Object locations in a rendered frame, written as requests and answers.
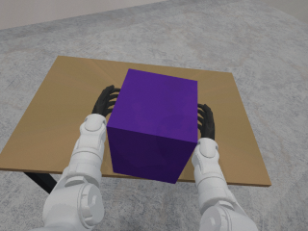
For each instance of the robot left upper arm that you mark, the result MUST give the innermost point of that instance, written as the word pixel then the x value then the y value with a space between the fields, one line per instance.
pixel 74 208

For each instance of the carton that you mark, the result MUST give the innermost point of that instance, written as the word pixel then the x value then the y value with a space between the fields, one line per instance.
pixel 153 128

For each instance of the robot right forearm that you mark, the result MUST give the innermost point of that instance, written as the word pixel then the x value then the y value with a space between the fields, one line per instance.
pixel 210 182

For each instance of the right robot hand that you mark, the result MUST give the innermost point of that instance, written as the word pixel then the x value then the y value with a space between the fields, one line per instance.
pixel 207 129

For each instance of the robot right upper arm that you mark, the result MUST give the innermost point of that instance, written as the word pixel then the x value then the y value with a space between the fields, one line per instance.
pixel 219 218

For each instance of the table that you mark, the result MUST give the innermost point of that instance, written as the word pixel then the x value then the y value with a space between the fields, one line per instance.
pixel 44 138

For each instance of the left robot hand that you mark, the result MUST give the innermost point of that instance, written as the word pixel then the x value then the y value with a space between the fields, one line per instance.
pixel 103 101

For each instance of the robot left forearm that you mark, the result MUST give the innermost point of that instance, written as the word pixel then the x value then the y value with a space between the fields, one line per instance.
pixel 87 155

